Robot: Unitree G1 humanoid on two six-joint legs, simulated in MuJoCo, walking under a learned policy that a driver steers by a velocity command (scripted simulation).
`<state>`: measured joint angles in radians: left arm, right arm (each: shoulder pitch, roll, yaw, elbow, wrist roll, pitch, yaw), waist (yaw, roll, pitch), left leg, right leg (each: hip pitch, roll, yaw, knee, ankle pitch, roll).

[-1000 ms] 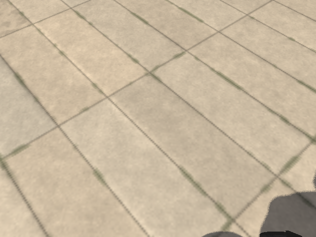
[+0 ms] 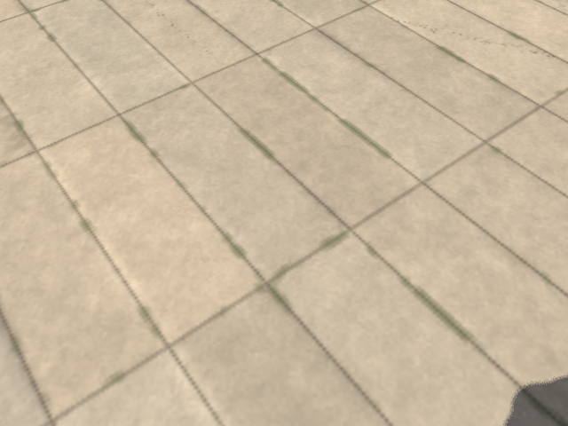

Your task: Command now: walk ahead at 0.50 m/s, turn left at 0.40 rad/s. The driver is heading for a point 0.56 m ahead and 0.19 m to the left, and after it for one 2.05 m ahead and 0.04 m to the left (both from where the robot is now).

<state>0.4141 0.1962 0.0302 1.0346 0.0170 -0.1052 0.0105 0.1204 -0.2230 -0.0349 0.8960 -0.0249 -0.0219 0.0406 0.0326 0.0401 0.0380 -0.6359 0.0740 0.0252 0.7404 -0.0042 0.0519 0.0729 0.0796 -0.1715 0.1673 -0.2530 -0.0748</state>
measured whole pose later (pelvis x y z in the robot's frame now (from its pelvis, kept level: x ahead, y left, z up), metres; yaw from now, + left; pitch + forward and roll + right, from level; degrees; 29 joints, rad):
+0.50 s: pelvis +0.27 +0.05 +0.00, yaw +17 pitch +1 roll +0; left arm 0.07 0.25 0.04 0.79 0.04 -0.03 -0.02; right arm 0.39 -0.26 -0.07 0.92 0.00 -0.05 0.00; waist -0.06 -0.04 0.04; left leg -0.06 -0.15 -0.10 0.28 -0.23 0.13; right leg -0.67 -0.12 0.05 0.81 -0.09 0.06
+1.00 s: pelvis +0.48 +0.06 +0.00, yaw +19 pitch +1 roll +0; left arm 0.32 0.24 0.04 0.89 0.01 -0.03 -0.01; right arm 0.11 -0.25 -0.02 0.80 -0.02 0.00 -0.01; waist 0.05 0.03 0.08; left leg -0.49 -0.01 -0.06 0.84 -0.34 -0.02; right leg -0.26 0.08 0.06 0.38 -0.12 -0.06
